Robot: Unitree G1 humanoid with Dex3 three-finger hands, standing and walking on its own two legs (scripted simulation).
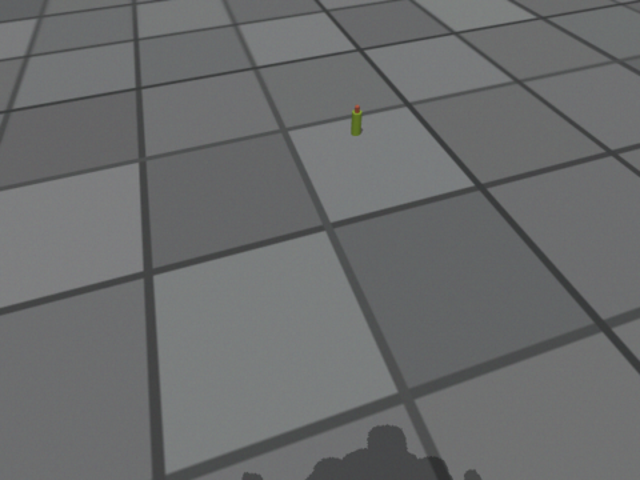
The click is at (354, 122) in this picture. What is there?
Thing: necked bottle
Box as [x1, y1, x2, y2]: [351, 105, 361, 135]
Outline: 358,105 356,105 355,109 352,111 351,133 353,135 358,135 360,133 361,111
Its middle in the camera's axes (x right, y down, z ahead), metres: +0.19 -0.62 +2.04
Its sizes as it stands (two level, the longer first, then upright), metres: 0.051 0.051 0.168
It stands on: the floor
